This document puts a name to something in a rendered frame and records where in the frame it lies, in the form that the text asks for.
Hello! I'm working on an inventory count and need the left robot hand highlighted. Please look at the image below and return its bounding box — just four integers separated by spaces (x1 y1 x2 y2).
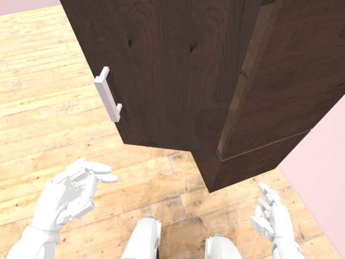
32 157 119 233

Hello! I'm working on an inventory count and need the cupboard door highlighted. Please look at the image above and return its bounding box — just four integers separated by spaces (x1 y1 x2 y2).
60 0 263 154

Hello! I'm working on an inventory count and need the left robot forearm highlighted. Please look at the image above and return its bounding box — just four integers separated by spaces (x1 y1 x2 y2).
6 226 61 259

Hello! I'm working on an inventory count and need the right robot hand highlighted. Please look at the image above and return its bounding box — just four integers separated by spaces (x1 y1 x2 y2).
251 182 294 242

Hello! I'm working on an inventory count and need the handle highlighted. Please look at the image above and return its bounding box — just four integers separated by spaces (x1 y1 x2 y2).
94 66 122 122

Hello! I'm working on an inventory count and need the robot left thigh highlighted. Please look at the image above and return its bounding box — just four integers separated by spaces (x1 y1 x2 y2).
120 217 162 259

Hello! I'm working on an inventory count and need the robot right thigh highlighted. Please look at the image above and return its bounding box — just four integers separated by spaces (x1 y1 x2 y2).
205 236 242 259

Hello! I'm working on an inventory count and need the robot thigh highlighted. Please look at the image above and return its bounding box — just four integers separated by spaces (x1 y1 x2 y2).
120 217 162 259
205 236 242 259

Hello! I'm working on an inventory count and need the right robot forearm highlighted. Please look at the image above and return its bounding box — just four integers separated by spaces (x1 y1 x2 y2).
271 237 305 259

